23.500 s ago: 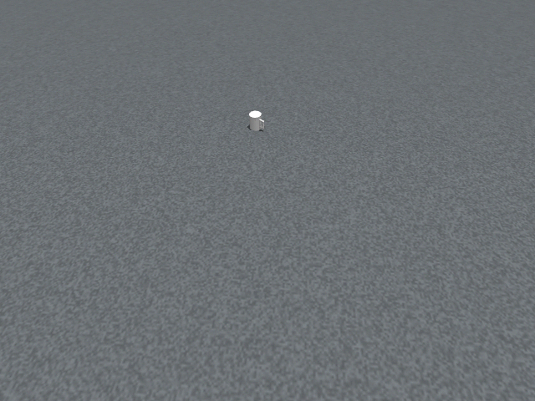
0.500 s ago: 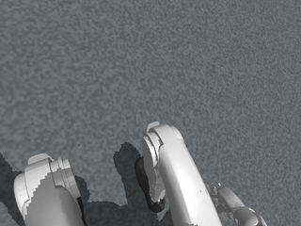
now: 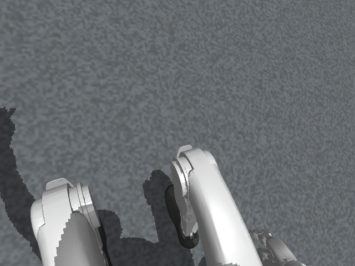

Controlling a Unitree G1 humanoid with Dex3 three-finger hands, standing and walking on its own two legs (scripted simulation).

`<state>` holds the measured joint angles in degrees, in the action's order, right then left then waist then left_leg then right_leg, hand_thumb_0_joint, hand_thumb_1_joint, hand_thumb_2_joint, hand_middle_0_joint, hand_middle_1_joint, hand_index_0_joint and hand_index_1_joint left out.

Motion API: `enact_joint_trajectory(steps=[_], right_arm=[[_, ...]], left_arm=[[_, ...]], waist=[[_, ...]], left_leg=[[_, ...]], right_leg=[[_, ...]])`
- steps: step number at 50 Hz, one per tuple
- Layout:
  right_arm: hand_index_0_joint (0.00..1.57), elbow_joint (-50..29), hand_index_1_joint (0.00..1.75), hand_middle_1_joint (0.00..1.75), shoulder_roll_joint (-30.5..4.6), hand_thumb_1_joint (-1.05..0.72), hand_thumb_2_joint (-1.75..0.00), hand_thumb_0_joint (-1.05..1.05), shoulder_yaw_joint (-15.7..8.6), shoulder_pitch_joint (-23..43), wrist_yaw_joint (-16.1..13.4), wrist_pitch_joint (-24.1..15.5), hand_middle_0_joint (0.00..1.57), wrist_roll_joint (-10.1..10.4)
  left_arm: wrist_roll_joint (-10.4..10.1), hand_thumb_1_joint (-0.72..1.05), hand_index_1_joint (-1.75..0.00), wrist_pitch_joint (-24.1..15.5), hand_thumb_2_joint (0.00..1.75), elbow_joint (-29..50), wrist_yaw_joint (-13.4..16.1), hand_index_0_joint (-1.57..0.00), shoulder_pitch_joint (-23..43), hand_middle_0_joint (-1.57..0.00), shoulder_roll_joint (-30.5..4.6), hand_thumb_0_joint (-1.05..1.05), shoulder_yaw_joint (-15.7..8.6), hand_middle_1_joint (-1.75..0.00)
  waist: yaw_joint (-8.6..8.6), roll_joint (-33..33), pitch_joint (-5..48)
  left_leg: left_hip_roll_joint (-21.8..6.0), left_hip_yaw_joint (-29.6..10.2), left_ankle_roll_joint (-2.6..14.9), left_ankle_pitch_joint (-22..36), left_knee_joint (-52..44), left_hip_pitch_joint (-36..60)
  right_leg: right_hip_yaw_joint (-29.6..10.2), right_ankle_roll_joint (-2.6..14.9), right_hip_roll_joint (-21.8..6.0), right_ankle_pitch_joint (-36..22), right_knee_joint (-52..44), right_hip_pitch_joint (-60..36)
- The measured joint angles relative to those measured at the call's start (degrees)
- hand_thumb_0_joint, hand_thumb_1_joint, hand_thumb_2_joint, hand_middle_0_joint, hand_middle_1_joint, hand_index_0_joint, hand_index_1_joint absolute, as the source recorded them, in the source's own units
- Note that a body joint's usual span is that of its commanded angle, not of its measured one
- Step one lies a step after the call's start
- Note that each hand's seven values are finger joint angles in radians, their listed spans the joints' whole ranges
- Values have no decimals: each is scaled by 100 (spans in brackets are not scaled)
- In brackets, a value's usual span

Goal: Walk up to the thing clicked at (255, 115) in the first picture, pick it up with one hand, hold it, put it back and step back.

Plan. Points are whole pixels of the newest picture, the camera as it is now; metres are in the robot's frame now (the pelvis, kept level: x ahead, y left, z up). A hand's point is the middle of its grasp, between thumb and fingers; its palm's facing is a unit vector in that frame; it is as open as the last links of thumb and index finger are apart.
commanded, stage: lift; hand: left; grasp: from above
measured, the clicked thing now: out of the picture +0.52 +0.34 -0.18
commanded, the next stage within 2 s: hold in 1.52 s
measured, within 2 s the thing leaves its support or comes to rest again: neither
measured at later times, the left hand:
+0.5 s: hand out of the picture +0.41 +0.35 +0.01, palm faces -0.45 -0.13 -0.88, open 10.3 cm
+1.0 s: hand out of the picture +0.33 +0.31 +0.22, palm faces -0.44 -0.15 -0.88, open 10.4 cm
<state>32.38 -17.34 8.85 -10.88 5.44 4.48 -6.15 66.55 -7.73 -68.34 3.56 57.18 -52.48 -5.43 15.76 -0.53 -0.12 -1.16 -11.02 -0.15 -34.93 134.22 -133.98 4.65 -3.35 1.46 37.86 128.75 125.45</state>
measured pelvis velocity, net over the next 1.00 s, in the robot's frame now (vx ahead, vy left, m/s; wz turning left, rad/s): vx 0.02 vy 0.00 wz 0.15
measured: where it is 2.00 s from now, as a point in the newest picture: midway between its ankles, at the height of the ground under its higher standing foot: (144, 242)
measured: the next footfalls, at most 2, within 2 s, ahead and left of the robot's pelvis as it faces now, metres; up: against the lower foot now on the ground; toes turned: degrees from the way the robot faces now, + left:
none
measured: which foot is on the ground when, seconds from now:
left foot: down 0.00-1.00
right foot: down 0.00-1.00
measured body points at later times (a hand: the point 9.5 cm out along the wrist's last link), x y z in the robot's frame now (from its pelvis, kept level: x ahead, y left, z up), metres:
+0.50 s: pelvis +0.00 +0.00 +0.10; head +0.19 +0.07 +0.50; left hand +0.43 +0.35 +0.06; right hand +0.13 -0.26 -0.01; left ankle +0.09 +0.13 -0.31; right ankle +0.11 -0.14 -0.31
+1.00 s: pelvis +0.02 +0.00 +0.29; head +0.11 +0.03 +0.73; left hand +0.35 +0.31 +0.27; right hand +0.16 -0.25 +0.17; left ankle +0.09 +0.13 -0.31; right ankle +0.11 -0.14 -0.31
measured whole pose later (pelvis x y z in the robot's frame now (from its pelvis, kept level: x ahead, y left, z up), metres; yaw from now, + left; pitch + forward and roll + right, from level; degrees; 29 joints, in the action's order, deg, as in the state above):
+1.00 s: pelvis +0.02 +0.00 +0.29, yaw +9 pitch +18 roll -4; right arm 40.7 -14.0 -0.5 -12.0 -2.8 1.4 1.4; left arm 56.1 -3.0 -45.3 2.2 22.3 -30.3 5.3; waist 5.2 2.7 8.2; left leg -3.4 -2.9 -0.4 -28.2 78.9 -69.4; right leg 1.2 -2.3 -0.1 29.2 75.9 65.2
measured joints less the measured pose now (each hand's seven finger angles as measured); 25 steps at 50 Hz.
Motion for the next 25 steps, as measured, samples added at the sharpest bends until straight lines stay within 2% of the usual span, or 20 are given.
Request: enact_joint_trajectory(steps=[10, 16, 25], right_arm=[[20, 132, 30, 30, 96, -92, -90, 0, -305, -50, -168, 134, 20, 197], [20, 190, 30, 30, 143, -92, -90, 0, -527, 52, -257, 166, 20, 321], [20, 215, 30, 30, 241, -91, -90, 0, -696, 195, -402, 111, 20, 488]], left_arm=[[-377, -5, -79, -97, 63, 907, -506, -57, -753, -60, 431, 2, 62, -86], [-565, -4, -79, -135, 63, 1374, -538, -57, -1169, -60, 649, 2, 125, -86], [-858, -3, -81, 89, 63, 1968, -582, -55, -1852, -57, 1017, 2, 329, -88]], waist=[[-262, 116, 402], [-429, 141, 669], [-696, 244, 846]], left_leg=[[-30, 211, 27, -35, -571, 506], [-42, 354, 40, -12, -1010, 926], [-86, 472, 26, 23, -1877, 1948]], right_leg=[[-131, 1, -73, 41, -468, -420], [-223, -7, -120, 21, -834, -773], [-260, -7, -153, -64, -1660, -1710]])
